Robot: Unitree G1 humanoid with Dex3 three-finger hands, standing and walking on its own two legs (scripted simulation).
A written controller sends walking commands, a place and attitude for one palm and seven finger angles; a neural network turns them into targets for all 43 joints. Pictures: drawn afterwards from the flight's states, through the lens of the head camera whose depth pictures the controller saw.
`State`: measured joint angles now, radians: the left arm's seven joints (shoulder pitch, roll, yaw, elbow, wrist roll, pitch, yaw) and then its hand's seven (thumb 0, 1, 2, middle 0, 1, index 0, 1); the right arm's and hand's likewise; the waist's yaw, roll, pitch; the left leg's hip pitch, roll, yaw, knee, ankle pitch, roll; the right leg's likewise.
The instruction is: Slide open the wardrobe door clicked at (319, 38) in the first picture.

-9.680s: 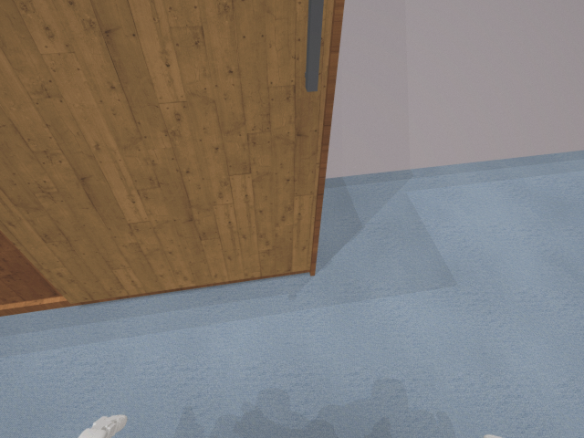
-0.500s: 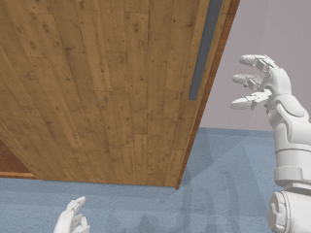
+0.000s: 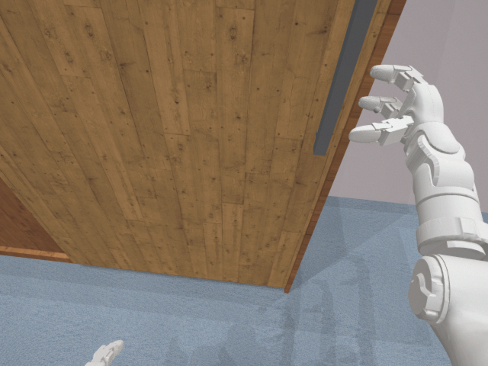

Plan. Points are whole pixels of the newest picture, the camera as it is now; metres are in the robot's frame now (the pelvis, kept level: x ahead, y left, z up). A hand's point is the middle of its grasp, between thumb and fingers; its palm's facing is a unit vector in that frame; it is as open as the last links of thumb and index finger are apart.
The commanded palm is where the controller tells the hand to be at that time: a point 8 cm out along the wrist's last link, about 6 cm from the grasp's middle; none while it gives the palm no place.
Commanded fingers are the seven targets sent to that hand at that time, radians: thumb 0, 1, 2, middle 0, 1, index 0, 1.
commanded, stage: move the hooked fingers beside the handle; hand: right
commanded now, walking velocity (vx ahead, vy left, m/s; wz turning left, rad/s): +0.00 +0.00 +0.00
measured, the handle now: (339, 75) +0.53 -0.09 +0.23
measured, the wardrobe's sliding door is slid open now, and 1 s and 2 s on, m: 0.00 0.00 0.00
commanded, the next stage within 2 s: feel for the door with the fingertips in 0.76 s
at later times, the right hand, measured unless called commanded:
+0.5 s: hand (383, 112) +0.46 -0.16 +0.21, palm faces +0.00 +1.00 +0.02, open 14.0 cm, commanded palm +0.44 -0.21 +0.21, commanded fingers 0.00 0.50 -0.30 0.30 1.20 0.30 1.20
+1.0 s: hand (376, 108) +0.47 -0.15 +0.22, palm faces -0.03 +1.00 +0.01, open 14.0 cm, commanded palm +0.44 -0.19 +0.21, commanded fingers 0.00 0.50 -0.30 0.30 1.20 0.30 1.20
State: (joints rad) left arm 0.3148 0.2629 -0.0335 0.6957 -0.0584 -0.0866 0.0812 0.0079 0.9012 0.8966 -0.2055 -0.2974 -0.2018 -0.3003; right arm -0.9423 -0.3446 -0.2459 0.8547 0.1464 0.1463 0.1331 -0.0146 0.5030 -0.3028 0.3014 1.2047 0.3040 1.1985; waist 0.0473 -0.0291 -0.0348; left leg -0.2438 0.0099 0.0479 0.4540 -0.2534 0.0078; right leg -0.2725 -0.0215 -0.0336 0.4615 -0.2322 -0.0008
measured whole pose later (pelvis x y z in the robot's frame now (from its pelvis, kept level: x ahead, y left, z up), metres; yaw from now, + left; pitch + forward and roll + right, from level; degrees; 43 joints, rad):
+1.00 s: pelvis +0.00 -0.01 +0.00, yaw +0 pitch +3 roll +0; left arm 0.35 0.26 -0.03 0.69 -0.06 -0.09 0.06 0.01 0.90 0.90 -0.21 -0.30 -0.20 -0.30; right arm -0.95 -0.33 -0.23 0.89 0.15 0.08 0.14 -0.01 0.50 -0.30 0.30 1.20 0.30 1.20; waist 0.05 -0.03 -0.06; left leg -0.27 0.01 0.04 0.47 -0.26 0.00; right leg -0.30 -0.02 -0.04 0.49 -0.25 -0.01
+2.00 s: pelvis -0.01 +0.00 -0.01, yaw +0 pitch +6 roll +0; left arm 0.40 0.26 -0.02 0.73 -0.03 -0.12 0.04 0.01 0.90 0.90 -0.21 -0.30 -0.20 -0.30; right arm -1.14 -0.33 -0.23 1.14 0.10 -0.04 0.04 -0.01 0.50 -0.30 0.36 1.24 0.35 1.23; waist 0.09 -0.03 -0.05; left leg -0.37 0.01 0.05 0.52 -0.26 0.00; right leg -0.40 -0.02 -0.03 0.53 -0.24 0.00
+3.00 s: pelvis +0.00 +0.01 +0.00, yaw +0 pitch +4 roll +0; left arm 0.31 0.25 -0.02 0.70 -0.03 -0.07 0.05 0.01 0.90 0.90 -0.20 -0.30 -0.20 -0.30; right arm -1.00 -0.18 -0.18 0.88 0.12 0.08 -0.03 -0.02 0.50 -0.30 0.30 1.20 0.30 1.20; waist 0.05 -0.03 -0.05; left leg -0.29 0.00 0.05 0.49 -0.27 0.02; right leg -0.31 -0.03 -0.03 0.48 -0.25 0.01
